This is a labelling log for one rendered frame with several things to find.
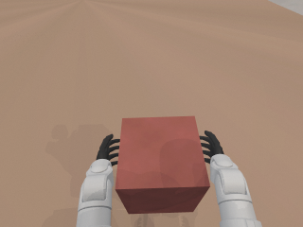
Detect robot left forearm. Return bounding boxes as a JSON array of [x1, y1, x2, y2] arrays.
[[76, 159, 114, 227]]

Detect robot right hand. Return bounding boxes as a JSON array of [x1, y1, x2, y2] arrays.
[[199, 131, 224, 164]]

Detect carton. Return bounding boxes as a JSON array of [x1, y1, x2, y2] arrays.
[[115, 115, 210, 215]]

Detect robot left hand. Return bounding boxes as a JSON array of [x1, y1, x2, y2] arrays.
[[96, 134, 120, 166]]

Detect robot right forearm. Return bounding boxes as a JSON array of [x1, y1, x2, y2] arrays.
[[209, 154, 262, 227]]

